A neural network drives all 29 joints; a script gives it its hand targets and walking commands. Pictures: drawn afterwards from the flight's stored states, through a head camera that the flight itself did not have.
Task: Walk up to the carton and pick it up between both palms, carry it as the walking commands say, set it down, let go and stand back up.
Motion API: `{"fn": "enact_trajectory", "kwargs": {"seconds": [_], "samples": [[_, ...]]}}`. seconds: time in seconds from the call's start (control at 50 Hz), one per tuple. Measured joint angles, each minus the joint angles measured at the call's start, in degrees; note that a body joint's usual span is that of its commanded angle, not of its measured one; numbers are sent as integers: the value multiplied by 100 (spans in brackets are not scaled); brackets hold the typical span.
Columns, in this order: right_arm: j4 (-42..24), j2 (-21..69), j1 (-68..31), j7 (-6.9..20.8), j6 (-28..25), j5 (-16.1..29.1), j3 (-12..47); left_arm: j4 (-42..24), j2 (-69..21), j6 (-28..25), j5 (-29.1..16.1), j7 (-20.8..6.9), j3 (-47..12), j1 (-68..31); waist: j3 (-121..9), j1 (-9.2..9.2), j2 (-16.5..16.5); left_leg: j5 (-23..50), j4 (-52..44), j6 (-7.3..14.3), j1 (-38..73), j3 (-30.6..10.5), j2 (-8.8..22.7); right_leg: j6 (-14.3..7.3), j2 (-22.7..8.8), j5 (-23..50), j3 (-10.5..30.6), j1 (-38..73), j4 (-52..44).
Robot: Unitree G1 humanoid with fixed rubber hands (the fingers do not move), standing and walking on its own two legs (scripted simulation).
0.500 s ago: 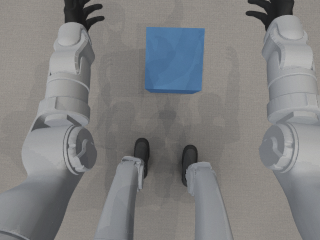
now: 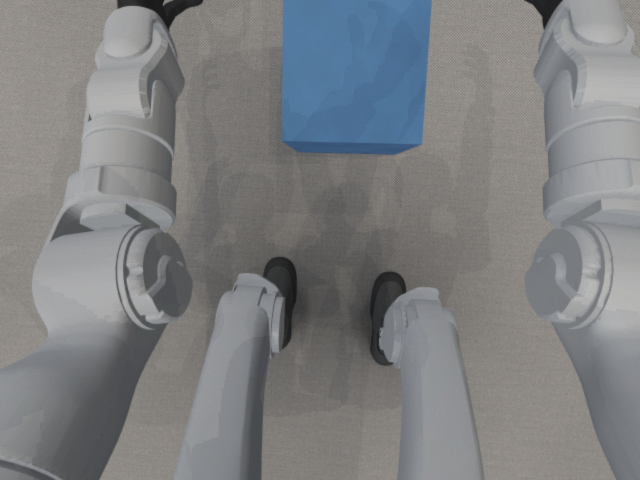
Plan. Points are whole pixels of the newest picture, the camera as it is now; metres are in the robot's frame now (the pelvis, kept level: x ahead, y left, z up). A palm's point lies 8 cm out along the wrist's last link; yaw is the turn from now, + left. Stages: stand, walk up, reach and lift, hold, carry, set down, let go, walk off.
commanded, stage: reach and lift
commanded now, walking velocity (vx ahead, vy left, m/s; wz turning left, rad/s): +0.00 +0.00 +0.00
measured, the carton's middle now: (350, 85) +0.56 +0.00 -0.45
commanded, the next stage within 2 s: none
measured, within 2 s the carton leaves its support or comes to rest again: neither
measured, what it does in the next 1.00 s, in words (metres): lowers itself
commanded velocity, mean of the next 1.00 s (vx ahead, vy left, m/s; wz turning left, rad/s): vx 0.00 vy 0.00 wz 0.00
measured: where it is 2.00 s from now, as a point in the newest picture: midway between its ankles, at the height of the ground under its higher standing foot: (330, 326)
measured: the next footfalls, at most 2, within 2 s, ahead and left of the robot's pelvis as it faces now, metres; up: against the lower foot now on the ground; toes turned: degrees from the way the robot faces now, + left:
none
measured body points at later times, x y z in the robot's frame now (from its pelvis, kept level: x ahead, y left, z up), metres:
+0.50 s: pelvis -0.03 +0.00 -0.13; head +0.36 -0.01 +0.07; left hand +0.56 +0.19 -0.30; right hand +0.58 -0.18 -0.30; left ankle +0.09 +0.12 -0.54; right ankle +0.07 -0.12 -0.54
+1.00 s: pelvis -0.03 +0.00 -0.21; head +0.36 -0.01 +0.00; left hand +0.56 +0.19 -0.38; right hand +0.58 -0.18 -0.38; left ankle +0.09 +0.12 -0.54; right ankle +0.07 -0.12 -0.54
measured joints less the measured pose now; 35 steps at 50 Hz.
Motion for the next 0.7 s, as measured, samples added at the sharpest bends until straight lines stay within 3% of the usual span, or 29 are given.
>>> {"fn": "enact_trajectory", "kwargs": {"seconds": [0.26,0.52,0.7], "samples": [[81,-441,-574,-255,69,842,757,166,323,70,-707,289,-700,-561,859,-15,66,-539,1913,19,-965,-3,8,9,19,-555,19,-948,1911],[367,-809,-1558,-441,0,1514,1492,551,776,-39,-1361,351,-1355,-1517,2748,-42,108,-742,3169,-13,-937,-16,4,-23,29,-792,22,-933,3216],[1171,-815,-1858,-338,-131,1675,1734,1355,844,-189,-1533,277,-1555,-1782,2657,-69,129,-728,3873,-24,-1591,-23,-16,-23,17,-811,23,-1580,3946]]}}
